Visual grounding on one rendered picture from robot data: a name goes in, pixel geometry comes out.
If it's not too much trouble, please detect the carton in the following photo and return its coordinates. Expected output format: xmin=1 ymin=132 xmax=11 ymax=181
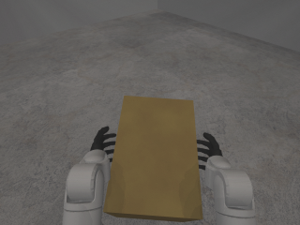
xmin=103 ymin=96 xmax=203 ymax=222

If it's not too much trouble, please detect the robot left hand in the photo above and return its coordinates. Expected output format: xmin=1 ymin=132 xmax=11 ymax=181
xmin=90 ymin=126 xmax=116 ymax=162

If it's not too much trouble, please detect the robot right hand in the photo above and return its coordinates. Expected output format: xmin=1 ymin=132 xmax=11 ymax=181
xmin=196 ymin=132 xmax=223 ymax=170

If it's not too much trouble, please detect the robot left forearm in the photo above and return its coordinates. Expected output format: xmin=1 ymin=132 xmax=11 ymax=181
xmin=62 ymin=149 xmax=111 ymax=225

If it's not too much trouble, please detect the robot right forearm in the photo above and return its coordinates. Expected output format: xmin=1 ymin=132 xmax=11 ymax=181
xmin=204 ymin=156 xmax=257 ymax=225

